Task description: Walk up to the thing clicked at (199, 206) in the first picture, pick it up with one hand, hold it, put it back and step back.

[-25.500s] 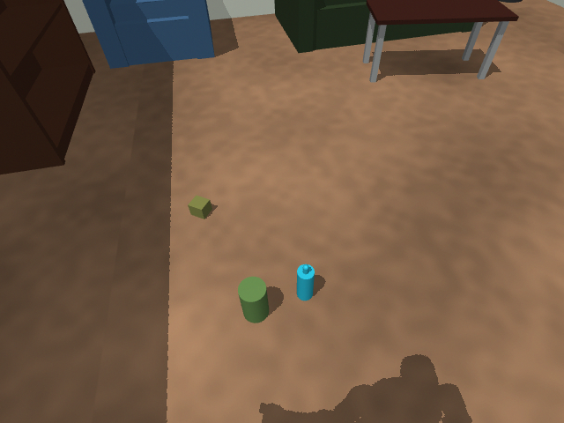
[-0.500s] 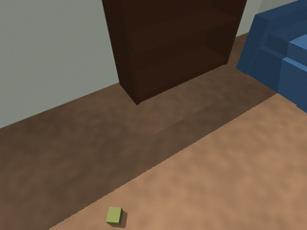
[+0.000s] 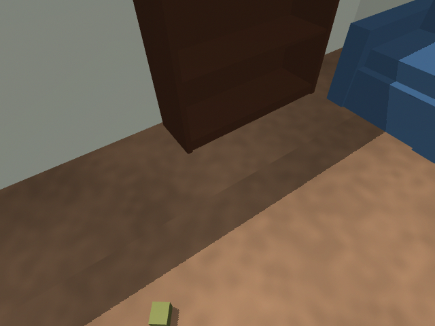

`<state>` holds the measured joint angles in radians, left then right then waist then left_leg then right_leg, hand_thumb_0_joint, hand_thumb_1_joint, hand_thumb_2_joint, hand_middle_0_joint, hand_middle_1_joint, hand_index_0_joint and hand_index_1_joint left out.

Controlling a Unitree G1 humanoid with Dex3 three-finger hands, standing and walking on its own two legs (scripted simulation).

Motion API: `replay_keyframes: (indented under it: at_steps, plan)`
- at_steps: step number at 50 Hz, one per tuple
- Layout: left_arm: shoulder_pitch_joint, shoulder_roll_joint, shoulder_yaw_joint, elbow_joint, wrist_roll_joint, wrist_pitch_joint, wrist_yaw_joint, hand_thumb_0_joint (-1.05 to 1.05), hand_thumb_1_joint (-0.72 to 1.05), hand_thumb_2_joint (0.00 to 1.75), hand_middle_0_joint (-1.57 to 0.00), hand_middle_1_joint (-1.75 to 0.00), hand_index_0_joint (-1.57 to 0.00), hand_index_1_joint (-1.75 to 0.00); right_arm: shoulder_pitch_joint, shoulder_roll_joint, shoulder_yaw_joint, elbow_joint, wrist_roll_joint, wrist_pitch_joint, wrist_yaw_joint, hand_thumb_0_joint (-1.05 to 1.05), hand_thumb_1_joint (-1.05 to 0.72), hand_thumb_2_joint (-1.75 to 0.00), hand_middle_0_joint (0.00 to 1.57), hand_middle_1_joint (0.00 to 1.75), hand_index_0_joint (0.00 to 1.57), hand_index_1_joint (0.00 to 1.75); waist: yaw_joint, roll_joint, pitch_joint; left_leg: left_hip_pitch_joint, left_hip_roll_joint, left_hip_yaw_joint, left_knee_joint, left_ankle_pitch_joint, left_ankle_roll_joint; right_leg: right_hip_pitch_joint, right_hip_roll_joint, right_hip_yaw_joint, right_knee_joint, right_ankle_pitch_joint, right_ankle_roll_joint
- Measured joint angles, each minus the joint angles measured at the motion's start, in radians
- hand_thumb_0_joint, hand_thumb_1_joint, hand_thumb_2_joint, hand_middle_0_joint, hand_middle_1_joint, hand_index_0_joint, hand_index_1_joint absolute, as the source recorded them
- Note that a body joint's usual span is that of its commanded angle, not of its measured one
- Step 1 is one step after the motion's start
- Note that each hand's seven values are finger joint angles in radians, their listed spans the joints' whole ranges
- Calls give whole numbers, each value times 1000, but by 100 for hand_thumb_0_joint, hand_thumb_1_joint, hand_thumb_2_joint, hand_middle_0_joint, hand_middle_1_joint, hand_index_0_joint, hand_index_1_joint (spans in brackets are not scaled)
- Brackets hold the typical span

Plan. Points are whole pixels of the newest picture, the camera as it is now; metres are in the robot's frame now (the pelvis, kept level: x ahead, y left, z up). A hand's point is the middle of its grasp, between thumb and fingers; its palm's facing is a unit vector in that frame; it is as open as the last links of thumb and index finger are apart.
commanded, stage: walk up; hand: left
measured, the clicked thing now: (161, 314) +0.32 +0.28 -0.74
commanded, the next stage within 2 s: stand in 0.10 s
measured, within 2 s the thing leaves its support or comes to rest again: neither
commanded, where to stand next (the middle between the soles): +0.03 +0.00 m, yaw +3 degrees
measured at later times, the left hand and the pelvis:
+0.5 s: hand out of the picture +0.07 +0.25 -0.15, palm faces -0.03 -0.94 -0.34, open 7.4 cm; pelvis -0.02 +0.00 +0.01, yaw +1 degrees
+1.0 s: hand out of the picture +0.03 +0.26 -0.15, palm faces -0.02 -0.94 -0.34, open 7.4 cm; pelvis -0.03 +0.01 +0.01, yaw +2 degrees
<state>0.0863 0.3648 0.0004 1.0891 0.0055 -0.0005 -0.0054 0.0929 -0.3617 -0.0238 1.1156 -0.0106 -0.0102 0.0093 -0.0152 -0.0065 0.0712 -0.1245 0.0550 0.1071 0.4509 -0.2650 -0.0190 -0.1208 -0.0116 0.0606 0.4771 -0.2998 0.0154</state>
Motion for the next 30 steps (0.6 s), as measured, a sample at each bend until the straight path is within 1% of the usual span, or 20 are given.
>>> replay_keyframes:
  at_steps: [6, 10, 18, 30]
  plan:
    - [-2, -2, -2, 2, 0, -1, 1, 0, 90, 90, -21, -30, -20, -30, -10, 1, -3, -3, 2, 4, -2, 0, -91, -89, 21, 30, 21, 30, 0, 1, 6, 9, 1, 4, -14, 6, 0, 7, 1, 4, -14, 8, 2]
    - [-12, -9, -7, 12, -2, -1, 3, 0, 90, 90, -21, -30, -20, -30, -27, 3, 2, 5, 6, 11, -5, 0, -91, -89, 21, 30, 21, 30, -5, 5, 10, 18, 0, -1, -59, 37, -3, 23, 1, -2, -68, 41, 4]
    - [-26, -13, -10, 24, 0, -5, 6, 0, 90, 90, -21, -30, -20, -30, -53, 14, 9, 16, 5, 13, -4, 0, -91, -89, 21, 30, 21, 30, -6, 4, 16, 28, 0, -7, -118, 86, -3, 39, 2, -10, -136, 92, 5]
    - [1, -14, -7, 43, 4, -3, 0, 0, 90, 90, -21, -30, -20, -30, -29, 17, 7, 37, -4, 7, 4, 0, -91, -89, 21, 30, 21, 30, 1, 3, -2, 19, -5, -15, -144, 120, 1, 35, -2, -18, -163, 124, 7]
